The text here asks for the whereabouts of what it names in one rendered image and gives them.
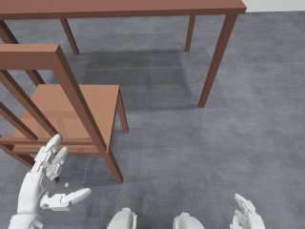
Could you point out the robot right hand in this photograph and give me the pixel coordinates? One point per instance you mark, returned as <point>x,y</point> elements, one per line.
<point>252,221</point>

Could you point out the robot thigh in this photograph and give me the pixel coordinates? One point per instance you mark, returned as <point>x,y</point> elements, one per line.
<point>187,222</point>
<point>123,220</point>

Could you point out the robot right thigh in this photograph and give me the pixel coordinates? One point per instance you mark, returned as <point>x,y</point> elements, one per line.
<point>187,222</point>

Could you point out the robot left thigh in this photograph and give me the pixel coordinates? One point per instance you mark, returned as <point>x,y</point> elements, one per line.
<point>123,220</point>

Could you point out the left robot forearm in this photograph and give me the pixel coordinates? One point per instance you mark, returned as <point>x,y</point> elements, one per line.
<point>26,221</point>

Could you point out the robot left hand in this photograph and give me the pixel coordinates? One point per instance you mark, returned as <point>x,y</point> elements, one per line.
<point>41,179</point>

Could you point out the chair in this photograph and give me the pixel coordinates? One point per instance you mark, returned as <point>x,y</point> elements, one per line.
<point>82,114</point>

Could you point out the table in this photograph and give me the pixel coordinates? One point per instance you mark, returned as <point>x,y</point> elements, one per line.
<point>72,9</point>

